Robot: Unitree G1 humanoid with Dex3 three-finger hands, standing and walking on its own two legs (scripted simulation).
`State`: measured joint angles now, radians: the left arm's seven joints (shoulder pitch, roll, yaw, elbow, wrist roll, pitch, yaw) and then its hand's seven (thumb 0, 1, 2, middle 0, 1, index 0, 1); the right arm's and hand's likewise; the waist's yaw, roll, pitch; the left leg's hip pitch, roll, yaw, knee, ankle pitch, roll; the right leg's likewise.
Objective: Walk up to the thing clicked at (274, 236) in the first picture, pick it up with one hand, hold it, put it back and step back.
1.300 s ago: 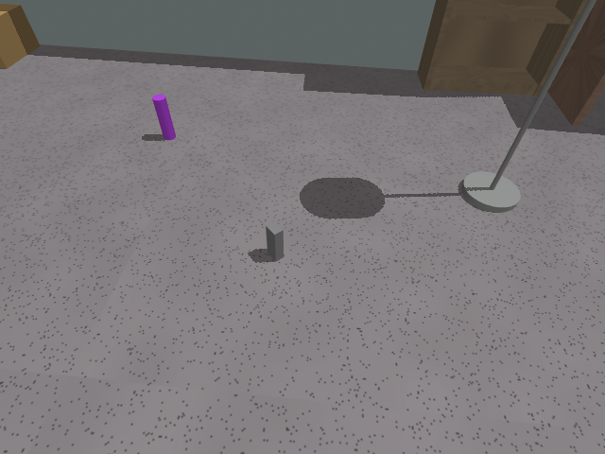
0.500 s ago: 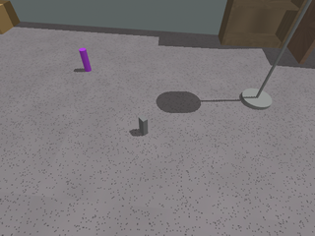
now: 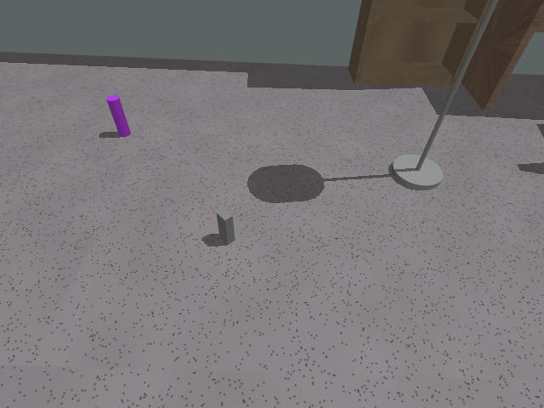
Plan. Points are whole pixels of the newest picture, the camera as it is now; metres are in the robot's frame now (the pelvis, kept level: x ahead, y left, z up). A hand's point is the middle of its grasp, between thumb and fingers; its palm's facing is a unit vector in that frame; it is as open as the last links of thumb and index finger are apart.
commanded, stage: walk up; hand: left
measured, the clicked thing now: (225, 227) +1.03 +0.16 -0.69
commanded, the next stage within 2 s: none
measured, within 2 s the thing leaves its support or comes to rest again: neither
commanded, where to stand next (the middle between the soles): +0.66 -0.03 m, yaw -4 degrees
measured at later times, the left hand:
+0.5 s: hand out of the picture +0.19 +0.20 -0.14, palm faces -0.03 -0.93 -0.37, open 7.4 cm
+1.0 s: hand (167, 258) +0.48 +0.22 -0.14, palm faces -0.15 -0.91 -0.39, open 7.4 cm
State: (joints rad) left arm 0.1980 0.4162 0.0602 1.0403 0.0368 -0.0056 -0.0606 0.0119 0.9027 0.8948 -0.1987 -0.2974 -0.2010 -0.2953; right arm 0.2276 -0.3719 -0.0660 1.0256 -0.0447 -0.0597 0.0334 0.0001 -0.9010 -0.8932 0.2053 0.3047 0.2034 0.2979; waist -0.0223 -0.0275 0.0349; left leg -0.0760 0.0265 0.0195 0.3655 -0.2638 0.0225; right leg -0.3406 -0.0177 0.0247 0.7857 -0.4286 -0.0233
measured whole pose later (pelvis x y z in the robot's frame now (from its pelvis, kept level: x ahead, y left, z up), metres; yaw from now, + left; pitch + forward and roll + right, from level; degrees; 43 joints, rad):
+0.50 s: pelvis +0.16 -0.07 +0.00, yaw -3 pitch -3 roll -1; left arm 0.37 0.38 0.05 0.91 0.01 -0.08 -0.05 0.01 0.90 0.89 -0.20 -0.30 -0.20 -0.30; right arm 0.26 -0.42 -0.08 0.92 -0.04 -0.01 0.09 0.00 -0.91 -0.89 0.20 0.30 0.20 0.30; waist 0.04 0.05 0.06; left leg -0.49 0.09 -0.03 0.76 -0.23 0.00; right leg -0.08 0.04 -0.04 0.39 -0.28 -0.04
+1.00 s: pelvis +0.38 -0.06 -0.02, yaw -5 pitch -3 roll +1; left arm 0.28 0.42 0.05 0.85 0.01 -0.07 -0.06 0.01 0.90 0.90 -0.20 -0.30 -0.20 -0.30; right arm 0.33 -0.41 -0.06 0.80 -0.01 -0.05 0.06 0.00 -0.90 -0.89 0.20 0.30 0.20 0.30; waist -0.03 -0.01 0.10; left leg -0.11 0.05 0.09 0.56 -0.39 -0.01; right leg -0.45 -0.08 -0.03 0.66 -0.19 -0.02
